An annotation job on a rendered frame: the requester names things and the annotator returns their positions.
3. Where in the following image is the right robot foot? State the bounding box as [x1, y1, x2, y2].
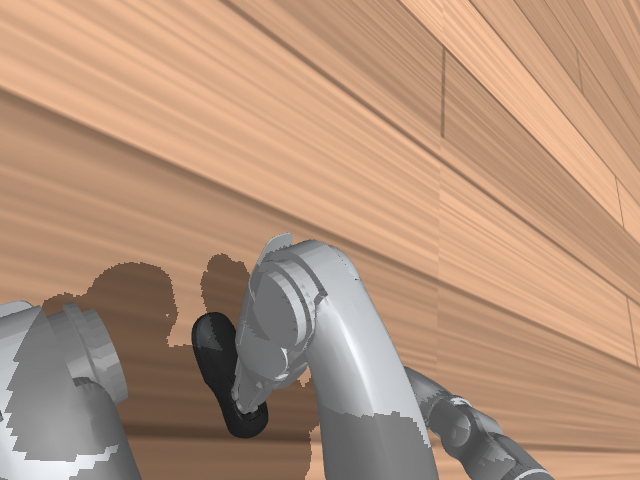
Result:
[191, 312, 268, 438]

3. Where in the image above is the right robot arm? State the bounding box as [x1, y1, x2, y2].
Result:
[429, 395, 555, 480]

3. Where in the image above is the right robot hand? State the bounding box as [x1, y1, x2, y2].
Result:
[404, 366, 453, 430]

